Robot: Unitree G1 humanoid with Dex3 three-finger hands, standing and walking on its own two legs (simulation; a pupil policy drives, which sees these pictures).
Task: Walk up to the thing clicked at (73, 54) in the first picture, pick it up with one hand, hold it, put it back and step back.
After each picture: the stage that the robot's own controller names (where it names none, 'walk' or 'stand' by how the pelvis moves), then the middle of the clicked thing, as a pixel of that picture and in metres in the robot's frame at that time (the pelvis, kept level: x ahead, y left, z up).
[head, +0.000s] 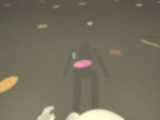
stand; (73, 55) +1.21 +0.38 -0.72
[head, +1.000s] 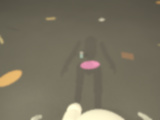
walk; (81, 54) +1.11 +0.21 -0.69
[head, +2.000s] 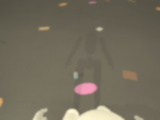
walk; (75, 75) +0.69 +0.22 -0.71
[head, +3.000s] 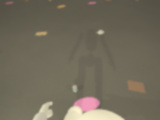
stand; (74, 88) +0.46 +0.22 -0.69
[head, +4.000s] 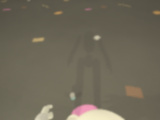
stand; (72, 96) +0.40 +0.24 -0.72
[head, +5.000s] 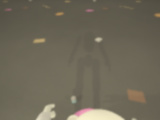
stand; (73, 99) +0.37 +0.21 -0.72
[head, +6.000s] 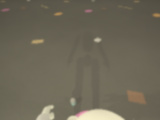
stand; (73, 101) +0.34 +0.21 -0.72
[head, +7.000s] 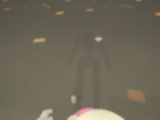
stand; (73, 99) +0.37 +0.21 -0.73
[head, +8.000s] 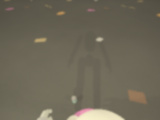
stand; (74, 99) +0.37 +0.20 -0.73
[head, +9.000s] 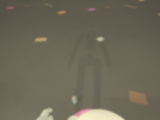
stand; (74, 99) +0.36 +0.20 -0.73
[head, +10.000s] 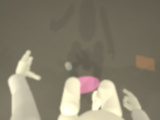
go down; (68, 66) +0.44 +0.20 -0.43
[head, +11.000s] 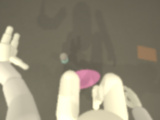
go down; (64, 58) +0.46 +0.22 -0.31
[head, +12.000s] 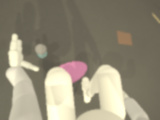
close in; (41, 51) +0.45 +0.26 -0.24
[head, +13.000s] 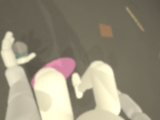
close; (20, 50) +0.44 +0.28 -0.23
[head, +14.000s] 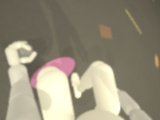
lift; (25, 51) +0.42 +0.26 -0.23
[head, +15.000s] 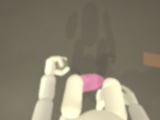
lift; (62, 66) +0.34 +0.21 -0.06
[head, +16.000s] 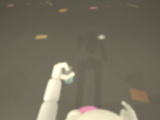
hold; (67, 74) +0.32 +0.18 +0.03
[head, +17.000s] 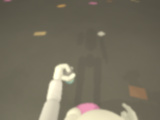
hold; (68, 75) +0.33 +0.17 -0.01
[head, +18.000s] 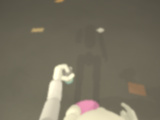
crouch; (68, 75) +0.33 +0.17 -0.03
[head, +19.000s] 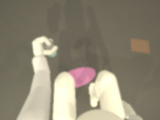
lower; (50, 49) +0.48 +0.23 -0.11
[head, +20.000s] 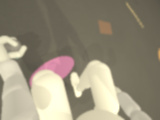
lower; (14, 49) +0.45 +0.29 -0.24
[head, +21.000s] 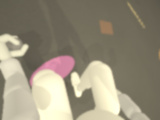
lower; (16, 47) +0.45 +0.29 -0.23
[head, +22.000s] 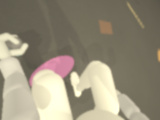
lower; (15, 47) +0.45 +0.29 -0.24
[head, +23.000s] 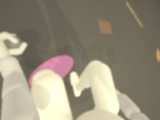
lower; (14, 46) +0.46 +0.29 -0.24
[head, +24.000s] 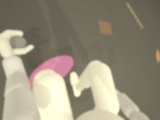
open; (18, 46) +0.46 +0.27 -0.24
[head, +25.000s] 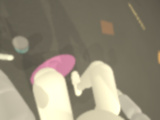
stand; (21, 45) +0.45 +0.27 -0.24
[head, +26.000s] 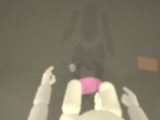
walk; (72, 67) +0.46 +0.19 -0.46
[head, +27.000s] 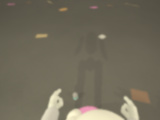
stand; (75, 96) +0.39 +0.17 -0.66
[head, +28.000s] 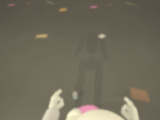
stand; (75, 95) +0.40 +0.18 -0.67
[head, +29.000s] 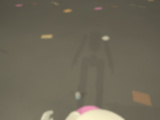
stand; (77, 95) +0.41 +0.16 -0.71
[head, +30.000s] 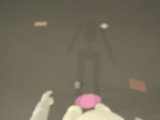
walk; (77, 85) +0.45 +0.14 -0.70
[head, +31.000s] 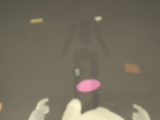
walk; (77, 72) +0.62 +0.19 -0.69
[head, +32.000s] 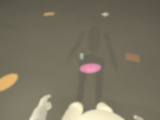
walk; (81, 56) +0.94 +0.20 -0.69
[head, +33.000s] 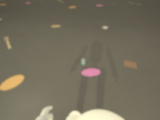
stand; (83, 61) +1.07 +0.17 -0.71
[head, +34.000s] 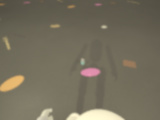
stand; (82, 61) +1.06 +0.18 -0.73
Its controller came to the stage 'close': yes
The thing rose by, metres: 0.71
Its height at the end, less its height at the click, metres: +0.00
